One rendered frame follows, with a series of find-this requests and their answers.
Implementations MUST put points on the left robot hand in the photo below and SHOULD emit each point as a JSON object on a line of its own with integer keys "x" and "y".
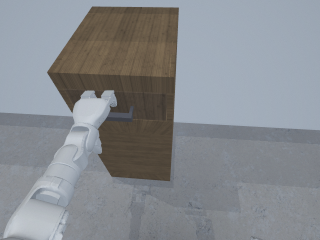
{"x": 94, "y": 111}

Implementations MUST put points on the drawer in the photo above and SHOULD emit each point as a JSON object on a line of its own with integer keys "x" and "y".
{"x": 147, "y": 105}

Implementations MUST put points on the handle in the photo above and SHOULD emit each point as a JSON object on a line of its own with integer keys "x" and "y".
{"x": 121, "y": 117}

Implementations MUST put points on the cabinet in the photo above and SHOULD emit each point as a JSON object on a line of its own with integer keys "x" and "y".
{"x": 131, "y": 49}

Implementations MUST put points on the robot left forearm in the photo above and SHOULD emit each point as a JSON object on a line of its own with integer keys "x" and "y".
{"x": 57, "y": 184}

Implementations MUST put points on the left robot upper arm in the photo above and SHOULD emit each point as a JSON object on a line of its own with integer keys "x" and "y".
{"x": 39, "y": 220}

